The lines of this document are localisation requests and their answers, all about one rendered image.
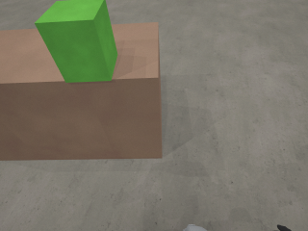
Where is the pedestal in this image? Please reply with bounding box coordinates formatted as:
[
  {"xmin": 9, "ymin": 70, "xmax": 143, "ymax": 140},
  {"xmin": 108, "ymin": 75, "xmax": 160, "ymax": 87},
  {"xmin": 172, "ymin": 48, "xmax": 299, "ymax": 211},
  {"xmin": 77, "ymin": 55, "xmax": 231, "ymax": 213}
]
[{"xmin": 0, "ymin": 22, "xmax": 163, "ymax": 161}]

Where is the carton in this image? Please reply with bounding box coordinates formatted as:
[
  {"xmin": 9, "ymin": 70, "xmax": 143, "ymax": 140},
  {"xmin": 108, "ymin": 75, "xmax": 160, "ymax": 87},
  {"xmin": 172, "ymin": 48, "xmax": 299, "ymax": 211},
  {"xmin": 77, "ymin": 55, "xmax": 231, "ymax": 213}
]
[{"xmin": 35, "ymin": 0, "xmax": 118, "ymax": 83}]

